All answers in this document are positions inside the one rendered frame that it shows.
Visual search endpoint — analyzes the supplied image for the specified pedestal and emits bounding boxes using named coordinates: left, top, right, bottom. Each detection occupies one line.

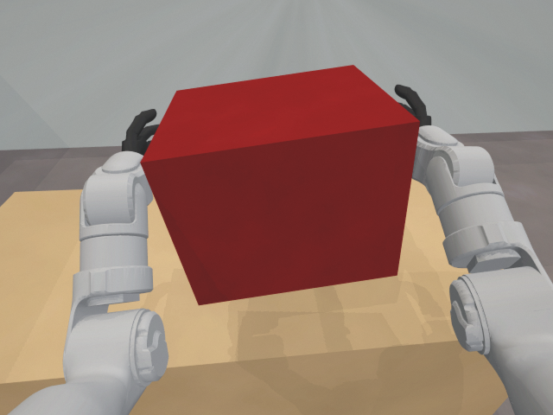
left=0, top=178, right=508, bottom=415

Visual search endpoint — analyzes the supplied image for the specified left robot upper arm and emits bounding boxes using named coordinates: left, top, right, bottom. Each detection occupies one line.
left=8, top=308, right=168, bottom=415

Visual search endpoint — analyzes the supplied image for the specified left robot forearm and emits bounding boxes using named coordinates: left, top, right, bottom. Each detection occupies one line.
left=63, top=151, right=153, bottom=380

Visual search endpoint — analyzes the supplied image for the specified robot right hand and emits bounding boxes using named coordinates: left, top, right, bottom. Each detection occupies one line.
left=395, top=85, right=431, bottom=127

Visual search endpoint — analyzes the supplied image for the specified right robot forearm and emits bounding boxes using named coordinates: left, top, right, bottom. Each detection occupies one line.
left=412, top=125, right=553, bottom=291

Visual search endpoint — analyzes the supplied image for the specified carton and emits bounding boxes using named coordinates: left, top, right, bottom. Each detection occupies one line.
left=140, top=65, right=420, bottom=305

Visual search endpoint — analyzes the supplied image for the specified robot left hand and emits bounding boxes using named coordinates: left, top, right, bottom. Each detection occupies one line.
left=122, top=109, right=159, bottom=156

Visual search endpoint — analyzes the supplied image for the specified right robot upper arm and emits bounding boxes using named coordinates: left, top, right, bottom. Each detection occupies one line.
left=449, top=266, right=553, bottom=415

